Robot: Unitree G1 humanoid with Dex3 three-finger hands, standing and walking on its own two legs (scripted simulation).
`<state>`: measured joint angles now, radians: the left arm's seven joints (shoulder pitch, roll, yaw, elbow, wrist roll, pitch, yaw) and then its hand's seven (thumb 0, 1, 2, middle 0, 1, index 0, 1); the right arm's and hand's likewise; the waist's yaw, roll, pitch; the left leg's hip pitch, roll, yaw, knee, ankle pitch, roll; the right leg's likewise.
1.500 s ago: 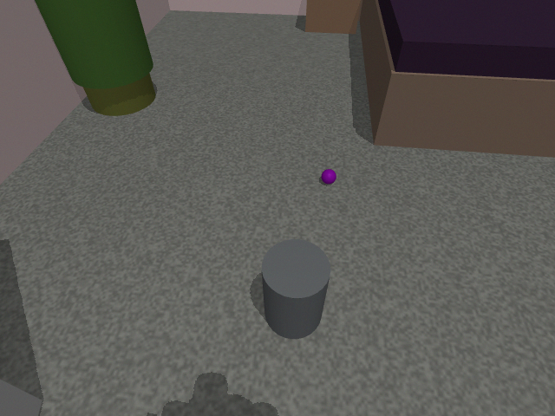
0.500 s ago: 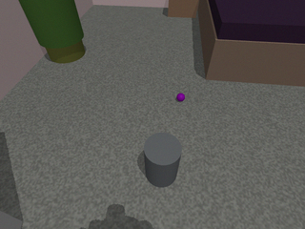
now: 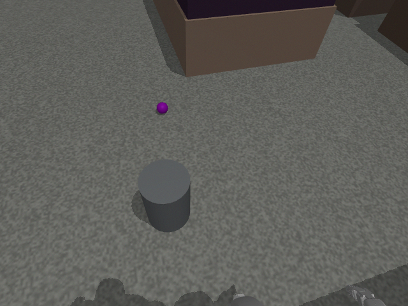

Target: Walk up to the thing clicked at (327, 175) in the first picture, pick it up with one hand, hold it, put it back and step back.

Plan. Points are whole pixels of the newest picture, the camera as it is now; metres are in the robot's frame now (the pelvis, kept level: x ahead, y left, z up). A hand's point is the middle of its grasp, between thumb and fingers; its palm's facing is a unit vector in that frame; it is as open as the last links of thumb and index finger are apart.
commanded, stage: walk up
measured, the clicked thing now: (162, 107) +1.41 +0.29 -0.74
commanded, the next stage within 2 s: none
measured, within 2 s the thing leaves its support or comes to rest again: neither
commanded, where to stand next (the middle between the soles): +0.07 -0.03 m, yaw -69 degrees
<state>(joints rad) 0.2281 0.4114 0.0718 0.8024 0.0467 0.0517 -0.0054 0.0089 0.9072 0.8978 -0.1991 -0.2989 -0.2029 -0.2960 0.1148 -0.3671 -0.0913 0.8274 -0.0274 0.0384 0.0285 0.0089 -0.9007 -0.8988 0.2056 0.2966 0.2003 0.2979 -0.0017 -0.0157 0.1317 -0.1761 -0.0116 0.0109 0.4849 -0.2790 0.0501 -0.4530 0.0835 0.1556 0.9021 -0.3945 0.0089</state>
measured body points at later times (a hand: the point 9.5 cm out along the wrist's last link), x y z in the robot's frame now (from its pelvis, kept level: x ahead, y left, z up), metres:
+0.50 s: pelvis +0.03 +0.00 -0.01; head +0.06 -0.04 +0.43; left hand +0.29 +0.20 -0.09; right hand -0.06 -0.32 -0.13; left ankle +0.11 +0.12 -0.69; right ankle +0.00 -0.11 -0.74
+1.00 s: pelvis +0.03 +0.00 -0.04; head +0.06 -0.04 +0.41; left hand +0.34 +0.14 -0.13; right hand -0.17 -0.29 -0.13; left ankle +0.17 +0.08 -0.73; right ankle -0.06 -0.10 -0.74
